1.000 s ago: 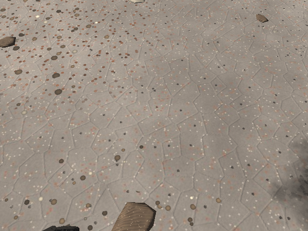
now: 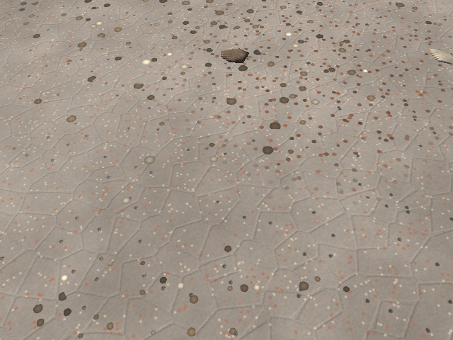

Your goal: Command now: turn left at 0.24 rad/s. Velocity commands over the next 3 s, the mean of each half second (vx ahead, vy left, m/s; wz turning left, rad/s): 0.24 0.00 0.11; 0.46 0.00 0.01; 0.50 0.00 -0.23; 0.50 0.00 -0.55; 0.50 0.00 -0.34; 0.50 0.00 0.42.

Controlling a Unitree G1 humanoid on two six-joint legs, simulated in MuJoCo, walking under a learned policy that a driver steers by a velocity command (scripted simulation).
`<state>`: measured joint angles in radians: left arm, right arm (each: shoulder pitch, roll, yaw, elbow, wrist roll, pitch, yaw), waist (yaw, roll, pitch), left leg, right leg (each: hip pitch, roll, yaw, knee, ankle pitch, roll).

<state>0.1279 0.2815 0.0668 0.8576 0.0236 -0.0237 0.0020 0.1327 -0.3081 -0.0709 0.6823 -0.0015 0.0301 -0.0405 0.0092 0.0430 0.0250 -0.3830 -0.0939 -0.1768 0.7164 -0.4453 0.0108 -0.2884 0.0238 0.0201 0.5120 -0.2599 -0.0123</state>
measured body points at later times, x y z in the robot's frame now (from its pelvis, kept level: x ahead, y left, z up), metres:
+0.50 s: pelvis +0.07 +0.02 +0.01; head +0.09 +0.04 +0.46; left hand +0.21 +0.30 -0.11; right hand +0.11 -0.25 -0.10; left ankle -0.01 +0.13 -0.73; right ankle +0.14 -0.13 -0.67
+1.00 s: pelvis +0.33 -0.04 +0.01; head +0.35 -0.05 +0.46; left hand +0.37 +0.24 -0.11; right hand +0.48 -0.31 -0.09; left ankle +0.41 +0.14 -0.66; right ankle +0.33 -0.12 -0.73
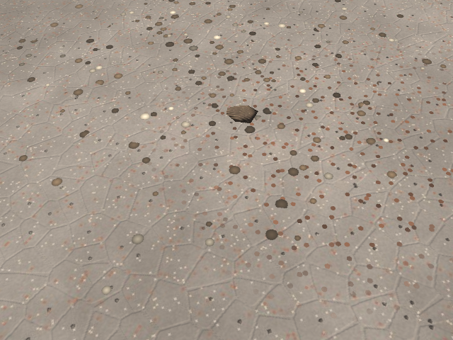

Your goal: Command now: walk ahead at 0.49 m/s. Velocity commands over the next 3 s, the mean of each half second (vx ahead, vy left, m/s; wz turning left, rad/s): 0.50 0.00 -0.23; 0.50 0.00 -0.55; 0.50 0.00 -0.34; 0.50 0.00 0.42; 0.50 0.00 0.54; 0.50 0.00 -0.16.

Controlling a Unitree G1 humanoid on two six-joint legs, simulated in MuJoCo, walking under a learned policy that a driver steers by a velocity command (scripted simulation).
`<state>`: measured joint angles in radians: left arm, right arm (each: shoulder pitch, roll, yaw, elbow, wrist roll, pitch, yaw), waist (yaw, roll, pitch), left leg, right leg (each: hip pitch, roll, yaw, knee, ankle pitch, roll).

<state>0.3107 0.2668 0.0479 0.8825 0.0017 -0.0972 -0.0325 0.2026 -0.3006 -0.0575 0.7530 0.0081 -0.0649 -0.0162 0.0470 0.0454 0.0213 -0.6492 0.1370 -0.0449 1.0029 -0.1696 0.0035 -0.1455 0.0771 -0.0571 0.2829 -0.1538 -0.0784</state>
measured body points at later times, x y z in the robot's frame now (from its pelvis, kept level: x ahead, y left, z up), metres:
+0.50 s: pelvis +0.28 +0.06 +0.00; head +0.31 +0.07 +0.45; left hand +0.42 +0.33 -0.13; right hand +0.33 -0.22 -0.11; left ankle +0.31 +0.16 -0.75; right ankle +0.28 -0.10 -0.66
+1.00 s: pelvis +0.53 -0.06 -0.01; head +0.56 -0.09 +0.44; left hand +0.74 +0.15 -0.11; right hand +0.56 -0.38 -0.11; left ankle +0.61 +0.10 -0.66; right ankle +0.53 -0.13 -0.75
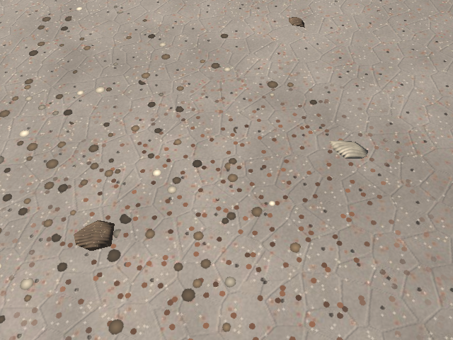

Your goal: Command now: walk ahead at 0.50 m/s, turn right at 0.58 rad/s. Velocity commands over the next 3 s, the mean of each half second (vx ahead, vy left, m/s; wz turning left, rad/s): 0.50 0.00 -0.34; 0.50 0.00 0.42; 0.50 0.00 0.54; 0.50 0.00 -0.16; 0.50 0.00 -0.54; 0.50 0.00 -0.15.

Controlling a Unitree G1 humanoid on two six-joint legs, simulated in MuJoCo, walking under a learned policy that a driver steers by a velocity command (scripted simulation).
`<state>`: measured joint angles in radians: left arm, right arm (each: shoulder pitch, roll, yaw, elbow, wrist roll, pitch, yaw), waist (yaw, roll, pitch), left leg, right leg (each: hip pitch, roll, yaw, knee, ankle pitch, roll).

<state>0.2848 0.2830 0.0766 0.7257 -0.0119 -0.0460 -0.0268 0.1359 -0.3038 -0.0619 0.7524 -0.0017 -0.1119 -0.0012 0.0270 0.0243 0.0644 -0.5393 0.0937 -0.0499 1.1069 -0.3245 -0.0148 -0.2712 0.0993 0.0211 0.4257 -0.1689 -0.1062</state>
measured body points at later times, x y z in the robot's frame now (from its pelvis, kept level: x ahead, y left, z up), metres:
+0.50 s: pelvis +0.29 +0.05 +0.00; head +0.32 +0.05 +0.45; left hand +0.47 +0.29 -0.10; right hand +0.33 -0.24 -0.11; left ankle +0.33 +0.13 -0.74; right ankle +0.24 -0.09 -0.67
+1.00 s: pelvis +0.53 -0.02 +0.00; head +0.55 -0.03 +0.45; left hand +0.57 +0.27 -0.10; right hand +0.71 -0.29 -0.10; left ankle +0.57 +0.14 -0.66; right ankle +0.52 -0.13 -0.74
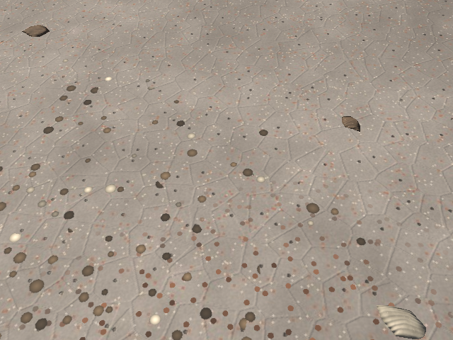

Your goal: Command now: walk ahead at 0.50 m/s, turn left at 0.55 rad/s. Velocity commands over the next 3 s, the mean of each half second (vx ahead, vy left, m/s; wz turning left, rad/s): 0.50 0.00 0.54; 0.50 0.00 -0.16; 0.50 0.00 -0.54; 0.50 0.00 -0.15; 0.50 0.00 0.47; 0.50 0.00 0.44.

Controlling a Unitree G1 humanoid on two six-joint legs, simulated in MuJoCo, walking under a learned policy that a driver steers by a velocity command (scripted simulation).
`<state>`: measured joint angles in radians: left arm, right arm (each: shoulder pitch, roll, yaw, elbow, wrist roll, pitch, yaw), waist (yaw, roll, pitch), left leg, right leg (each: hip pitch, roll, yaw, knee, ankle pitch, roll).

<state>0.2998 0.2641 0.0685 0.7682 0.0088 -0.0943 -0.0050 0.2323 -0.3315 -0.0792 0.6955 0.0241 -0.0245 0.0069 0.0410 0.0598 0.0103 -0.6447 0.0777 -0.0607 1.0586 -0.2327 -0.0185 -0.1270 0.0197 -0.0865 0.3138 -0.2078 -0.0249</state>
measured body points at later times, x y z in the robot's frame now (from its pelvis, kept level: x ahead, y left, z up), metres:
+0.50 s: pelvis +0.26 +0.08 +0.00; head +0.30 +0.11 +0.45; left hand +0.35 +0.39 -0.10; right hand +0.44 -0.16 -0.10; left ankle +0.26 +0.15 -0.75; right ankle +0.39 -0.08 -0.67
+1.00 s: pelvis +0.57 +0.09 +0.00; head +0.60 +0.08 +0.45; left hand +0.61 +0.37 -0.11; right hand +0.76 -0.15 -0.10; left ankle +0.56 +0.25 -0.67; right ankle +0.60 +0.02 -0.75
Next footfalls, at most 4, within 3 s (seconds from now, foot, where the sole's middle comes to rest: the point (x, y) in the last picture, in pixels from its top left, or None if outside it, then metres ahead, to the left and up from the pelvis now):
0.26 left None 0.29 0.16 -0.78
0.78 right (244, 294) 0.64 0.03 -0.78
1.28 left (181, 223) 0.89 0.26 -0.78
1.80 right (270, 174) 1.12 -0.06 -0.78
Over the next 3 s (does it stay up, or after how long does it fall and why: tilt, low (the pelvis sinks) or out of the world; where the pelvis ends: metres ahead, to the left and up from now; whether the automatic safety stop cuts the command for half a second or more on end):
stays up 1.67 0.04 0.00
